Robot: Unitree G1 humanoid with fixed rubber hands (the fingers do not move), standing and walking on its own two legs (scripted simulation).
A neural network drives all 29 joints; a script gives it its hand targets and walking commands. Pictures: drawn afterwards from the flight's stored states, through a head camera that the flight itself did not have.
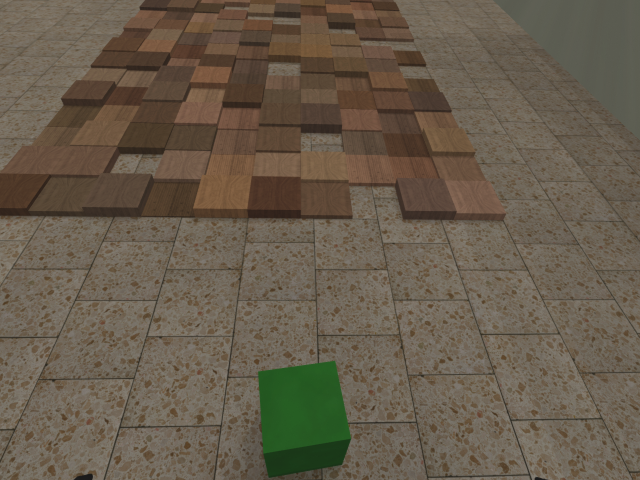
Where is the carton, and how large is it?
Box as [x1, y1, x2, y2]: [258, 361, 350, 477]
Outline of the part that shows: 334,361 258,371 263,453 269,477 341,464 350,440 350,435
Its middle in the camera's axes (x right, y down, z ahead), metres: -0.05 +0.50 +1.08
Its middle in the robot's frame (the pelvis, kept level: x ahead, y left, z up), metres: +0.41 +0.03 -0.66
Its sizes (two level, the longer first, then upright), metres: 0.210 0.200 0.250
